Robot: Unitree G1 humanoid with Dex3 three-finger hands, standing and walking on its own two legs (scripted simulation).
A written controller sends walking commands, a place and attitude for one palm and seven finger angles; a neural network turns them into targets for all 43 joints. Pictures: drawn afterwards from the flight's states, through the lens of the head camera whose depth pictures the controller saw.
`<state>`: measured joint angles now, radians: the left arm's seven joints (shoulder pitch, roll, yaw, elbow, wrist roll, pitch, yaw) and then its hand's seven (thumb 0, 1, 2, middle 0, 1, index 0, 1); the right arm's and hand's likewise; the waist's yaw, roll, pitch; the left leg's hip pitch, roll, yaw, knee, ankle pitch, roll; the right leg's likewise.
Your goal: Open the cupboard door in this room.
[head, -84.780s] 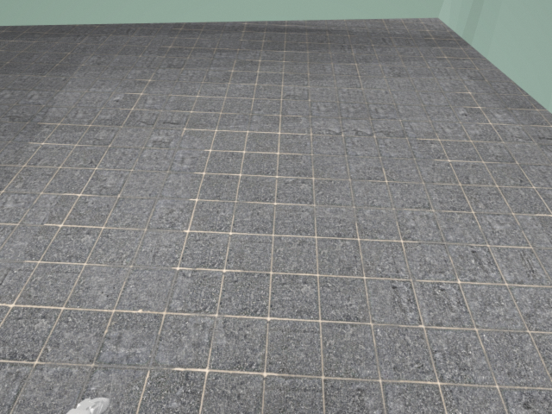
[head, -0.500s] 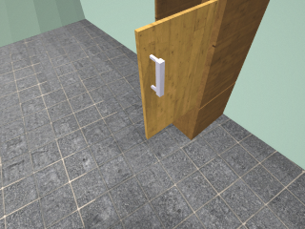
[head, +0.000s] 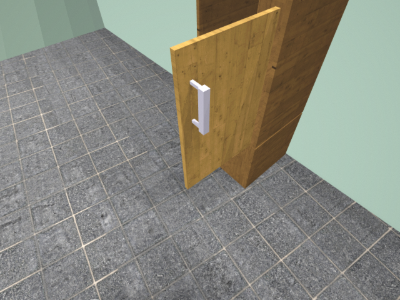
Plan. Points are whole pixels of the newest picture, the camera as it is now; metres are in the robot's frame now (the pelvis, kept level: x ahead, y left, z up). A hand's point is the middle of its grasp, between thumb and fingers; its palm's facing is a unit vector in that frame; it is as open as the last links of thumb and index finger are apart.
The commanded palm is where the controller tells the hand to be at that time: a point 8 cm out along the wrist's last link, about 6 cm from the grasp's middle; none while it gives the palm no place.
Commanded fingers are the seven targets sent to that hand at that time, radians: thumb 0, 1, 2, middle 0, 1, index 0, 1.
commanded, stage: look to check the result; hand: left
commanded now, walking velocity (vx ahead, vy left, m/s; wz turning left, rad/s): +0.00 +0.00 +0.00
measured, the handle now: (199, 108) +0.58 +0.03 +0.04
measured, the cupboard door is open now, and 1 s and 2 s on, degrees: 88 88 88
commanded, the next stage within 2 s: stand and wait in 0.54 s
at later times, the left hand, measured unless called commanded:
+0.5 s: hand out of the picture +0.07 +0.23 -0.16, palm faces +0.00 -0.95 -0.31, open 7.4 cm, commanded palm none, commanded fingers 0.00 0.90 0.90 -0.20 -0.30 -0.20 -0.30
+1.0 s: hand out of the picture +0.08 +0.23 -0.16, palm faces -0.01 -0.95 -0.30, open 7.4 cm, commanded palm none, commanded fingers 0.00 0.90 0.90 -0.20 -0.30 -0.20 -0.30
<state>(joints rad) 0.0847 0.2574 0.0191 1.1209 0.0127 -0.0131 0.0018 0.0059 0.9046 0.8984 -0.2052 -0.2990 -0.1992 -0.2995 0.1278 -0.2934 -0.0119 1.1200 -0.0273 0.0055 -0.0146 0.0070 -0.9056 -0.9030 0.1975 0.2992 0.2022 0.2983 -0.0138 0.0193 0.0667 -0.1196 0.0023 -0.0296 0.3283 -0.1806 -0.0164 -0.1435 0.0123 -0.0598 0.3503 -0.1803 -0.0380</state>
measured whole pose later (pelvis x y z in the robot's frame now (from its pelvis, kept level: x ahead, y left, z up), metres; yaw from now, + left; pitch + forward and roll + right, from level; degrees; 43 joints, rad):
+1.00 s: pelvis +0.01 +0.00 +0.00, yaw +0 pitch -2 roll +0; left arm 0.12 0.28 0.02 1.14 0.01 -0.01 0.00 0.01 0.91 0.90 -0.20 -0.30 -0.20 -0.30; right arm 0.14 -0.28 -0.01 1.14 -0.02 0.01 -0.02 0.01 -0.90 -0.90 0.20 0.30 0.20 0.30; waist -0.01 0.01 0.07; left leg -0.09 0.01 -0.02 0.30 -0.19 -0.02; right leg -0.11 0.02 -0.05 0.32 -0.18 -0.04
